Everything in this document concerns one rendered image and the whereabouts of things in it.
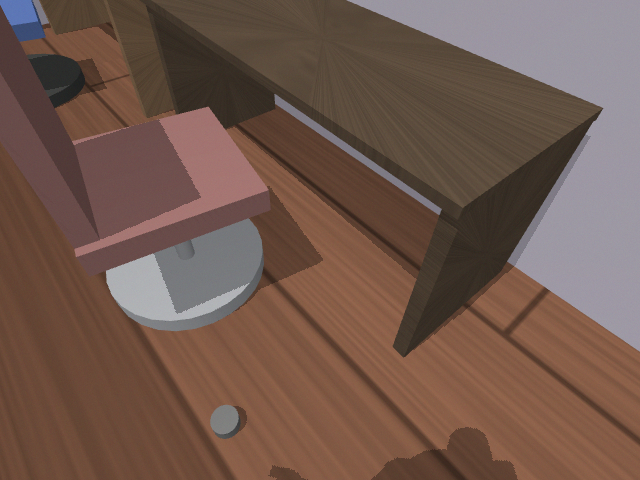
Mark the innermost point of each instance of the tin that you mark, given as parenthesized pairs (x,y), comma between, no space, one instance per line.
(225,421)

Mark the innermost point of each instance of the office chair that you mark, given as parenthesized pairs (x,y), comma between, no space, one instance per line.
(163,207)
(61,77)

